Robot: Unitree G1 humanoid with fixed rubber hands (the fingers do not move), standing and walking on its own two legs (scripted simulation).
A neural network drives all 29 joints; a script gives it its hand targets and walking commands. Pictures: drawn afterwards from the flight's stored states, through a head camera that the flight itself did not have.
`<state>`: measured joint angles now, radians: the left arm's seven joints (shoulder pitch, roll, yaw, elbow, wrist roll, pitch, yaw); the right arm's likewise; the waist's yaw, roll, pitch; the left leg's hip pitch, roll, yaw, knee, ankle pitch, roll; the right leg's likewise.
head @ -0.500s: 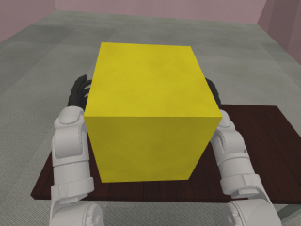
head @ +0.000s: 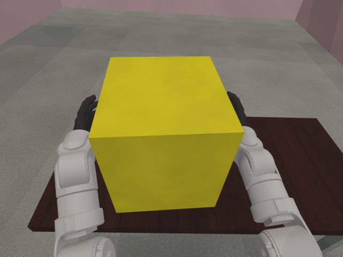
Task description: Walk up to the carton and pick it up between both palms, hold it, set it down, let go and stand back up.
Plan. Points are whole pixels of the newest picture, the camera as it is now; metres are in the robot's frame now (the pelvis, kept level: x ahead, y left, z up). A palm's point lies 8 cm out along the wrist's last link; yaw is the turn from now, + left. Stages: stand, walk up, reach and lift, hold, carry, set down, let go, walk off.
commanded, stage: hold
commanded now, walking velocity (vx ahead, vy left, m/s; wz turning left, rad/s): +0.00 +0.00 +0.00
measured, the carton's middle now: (163, 133) +0.38 +0.01 +0.11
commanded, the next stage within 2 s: none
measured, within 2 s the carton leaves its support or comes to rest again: neither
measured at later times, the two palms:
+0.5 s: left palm (82, 126) +0.34 +0.18 +0.18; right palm (238, 128) +0.34 -0.16 +0.16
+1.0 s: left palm (65, 124) +0.33 +0.20 +0.20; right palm (232, 115) +0.34 -0.14 +0.19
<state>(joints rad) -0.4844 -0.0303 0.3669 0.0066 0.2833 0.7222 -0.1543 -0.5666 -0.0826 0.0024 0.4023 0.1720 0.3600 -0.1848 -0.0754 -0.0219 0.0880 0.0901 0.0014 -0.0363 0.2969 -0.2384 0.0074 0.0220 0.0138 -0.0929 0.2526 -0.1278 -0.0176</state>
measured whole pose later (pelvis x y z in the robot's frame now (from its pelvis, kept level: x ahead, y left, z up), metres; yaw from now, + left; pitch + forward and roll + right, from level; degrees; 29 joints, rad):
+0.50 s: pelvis -0.02 +0.02 +0.00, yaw -1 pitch -6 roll +0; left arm -0.59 -0.03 0.28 0.08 0.25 0.66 -0.05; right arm -0.58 -0.06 -0.15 0.44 0.10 0.24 -0.10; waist -0.04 -0.06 0.06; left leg -0.02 -0.03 -0.01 0.35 -0.23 0.03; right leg -0.09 -0.02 -0.06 0.31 -0.11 0.00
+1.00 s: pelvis -0.01 +0.01 +0.00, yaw +1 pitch -8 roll -1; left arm -0.49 0.01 0.31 -0.12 0.24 0.67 -0.12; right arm -0.55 -0.04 -0.05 0.28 0.16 0.27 -0.19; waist -0.05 -0.04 0.07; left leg 0.04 -0.01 -0.05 0.33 -0.23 0.01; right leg -0.02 0.00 -0.10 0.27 -0.12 -0.01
